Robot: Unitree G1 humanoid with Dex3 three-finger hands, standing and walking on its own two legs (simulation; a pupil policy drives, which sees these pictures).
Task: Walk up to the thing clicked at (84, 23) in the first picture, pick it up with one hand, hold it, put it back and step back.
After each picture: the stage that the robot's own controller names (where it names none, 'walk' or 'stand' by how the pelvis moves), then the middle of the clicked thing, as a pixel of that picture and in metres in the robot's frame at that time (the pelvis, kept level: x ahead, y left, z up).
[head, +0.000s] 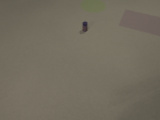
stand; (85, 26) +1.64 -0.01 -0.72
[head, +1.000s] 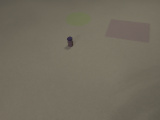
walk; (70, 41) +1.48 +0.28 -0.70
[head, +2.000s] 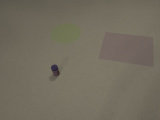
walk; (55, 70) +0.92 +0.39 -0.71
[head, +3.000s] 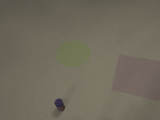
walk; (60, 105) +0.56 +0.28 -0.71
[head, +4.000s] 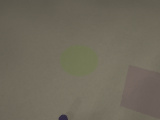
stand; out of the picture +0.39 +0.20 -0.71
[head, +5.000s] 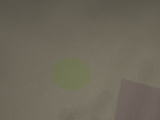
stand; out of the picture +0.30 +0.18 -0.72
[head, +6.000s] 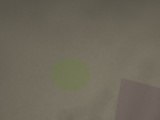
stand; out of the picture +0.28 +0.19 -0.71
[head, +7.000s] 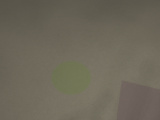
stand; out of the picture +0.28 +0.19 -0.72
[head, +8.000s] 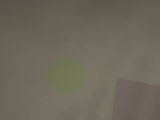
stand; out of the picture +0.27 +0.20 -0.73
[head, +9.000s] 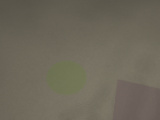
stand; out of the picture +0.25 +0.20 -0.73
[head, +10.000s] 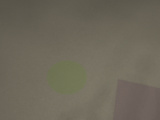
stand; out of the picture +0.26 +0.20 -0.73
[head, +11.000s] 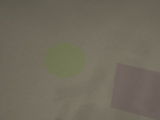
go down; out of the picture +0.28 +0.20 -0.70
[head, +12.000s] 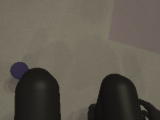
go down; (21, 72) +0.33 +0.25 -0.29
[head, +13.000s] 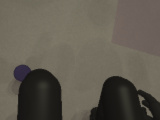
close in; (24, 74) +0.33 +0.25 -0.29
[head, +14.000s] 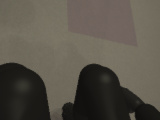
close in; out of the picture +0.30 +0.27 -0.21
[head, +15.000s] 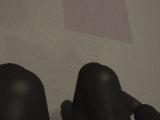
close; out of the picture +0.32 +0.29 -0.20
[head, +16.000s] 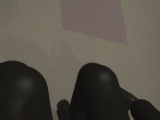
lift; out of the picture +0.30 +0.28 -0.21
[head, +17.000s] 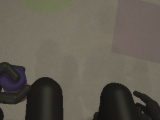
lift; (15, 86) +0.28 +0.24 -0.06
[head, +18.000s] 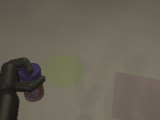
lift; (32, 82) +0.33 +0.18 +0.04
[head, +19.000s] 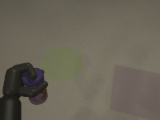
hold; (35, 86) +0.32 +0.17 +0.00
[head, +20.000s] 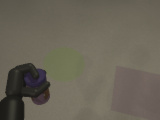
hold; (38, 87) +0.32 +0.17 +0.00
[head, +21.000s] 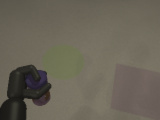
crouch; (39, 88) +0.32 +0.17 -0.01
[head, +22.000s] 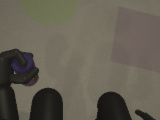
crouch; (26, 70) +0.36 +0.21 -0.09
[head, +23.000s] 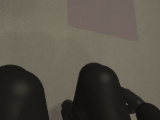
lower; out of the picture +0.33 +0.32 -0.21
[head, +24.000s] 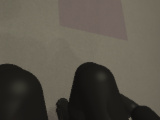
lower; out of the picture +0.33 +0.31 -0.22
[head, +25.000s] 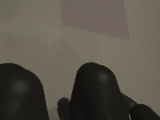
lower; out of the picture +0.33 +0.31 -0.22
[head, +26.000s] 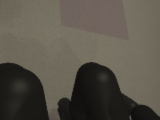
lower; out of the picture +0.33 +0.30 -0.21
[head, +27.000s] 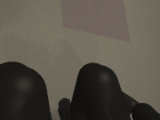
loosen; out of the picture +0.31 +0.28 -0.21
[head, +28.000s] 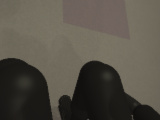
withdraw; out of the picture +0.30 +0.27 -0.21
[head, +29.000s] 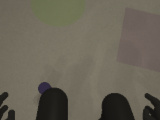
walk; (46, 89) +0.34 +0.22 -0.44
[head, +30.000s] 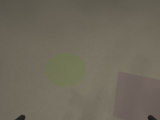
stand; out of the picture +0.28 +0.19 -0.66
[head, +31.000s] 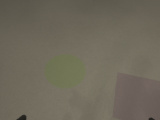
stand; out of the picture +0.28 +0.20 -0.66
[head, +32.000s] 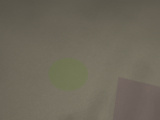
stand; out of the picture +0.29 +0.18 -0.71
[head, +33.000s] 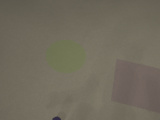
walk; out of the picture +0.33 +0.15 -0.70
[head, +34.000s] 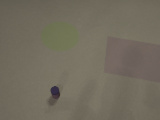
walk; (55, 92) +0.52 +0.21 -0.70
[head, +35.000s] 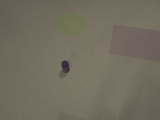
walk; (65, 66) +0.83 +0.20 -0.70
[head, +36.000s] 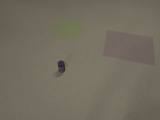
stand; (61, 66) +0.92 +0.21 -0.71
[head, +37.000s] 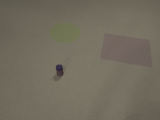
stand; (59, 70) +0.92 +0.23 -0.72
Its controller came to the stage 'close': yes
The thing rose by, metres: 0.71
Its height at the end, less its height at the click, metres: +0.00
